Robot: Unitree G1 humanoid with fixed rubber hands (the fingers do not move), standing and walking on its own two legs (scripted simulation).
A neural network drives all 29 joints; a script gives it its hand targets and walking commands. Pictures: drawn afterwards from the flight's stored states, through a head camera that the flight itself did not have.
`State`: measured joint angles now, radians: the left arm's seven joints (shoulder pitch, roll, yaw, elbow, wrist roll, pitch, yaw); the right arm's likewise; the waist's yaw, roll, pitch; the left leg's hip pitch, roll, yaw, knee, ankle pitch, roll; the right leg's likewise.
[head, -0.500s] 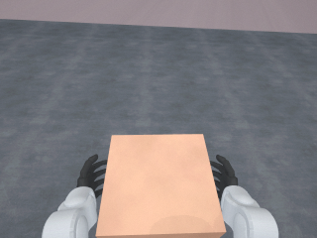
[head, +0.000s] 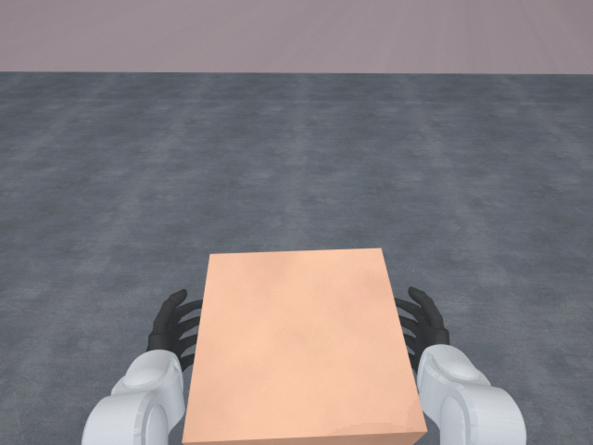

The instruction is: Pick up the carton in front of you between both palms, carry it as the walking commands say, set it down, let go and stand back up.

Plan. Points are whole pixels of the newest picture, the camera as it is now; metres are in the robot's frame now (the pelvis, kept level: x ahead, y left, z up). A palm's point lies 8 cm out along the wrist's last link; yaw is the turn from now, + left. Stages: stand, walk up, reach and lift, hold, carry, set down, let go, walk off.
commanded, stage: carry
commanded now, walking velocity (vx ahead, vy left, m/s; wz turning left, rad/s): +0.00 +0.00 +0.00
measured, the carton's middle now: (299, 371) +0.24 +0.00 +0.02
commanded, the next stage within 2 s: hold in 1.50 s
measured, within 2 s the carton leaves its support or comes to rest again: neither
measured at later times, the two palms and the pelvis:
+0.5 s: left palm (155, 376) +0.21 +0.16 +0.07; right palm (419, 375) +0.21 -0.14 +0.07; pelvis -0.01 +0.02 +0.00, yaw +0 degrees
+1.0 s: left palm (158, 385) +0.22 +0.18 +0.03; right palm (398, 382) +0.22 -0.12 +0.02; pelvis -0.05 +0.03 +0.00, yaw +0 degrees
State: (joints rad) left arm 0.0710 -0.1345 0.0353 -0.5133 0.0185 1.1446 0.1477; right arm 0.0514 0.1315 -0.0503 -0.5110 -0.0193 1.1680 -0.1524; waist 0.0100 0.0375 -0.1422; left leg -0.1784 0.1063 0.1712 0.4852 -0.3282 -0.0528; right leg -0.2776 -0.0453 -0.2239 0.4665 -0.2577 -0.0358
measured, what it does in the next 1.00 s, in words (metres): shifts its weight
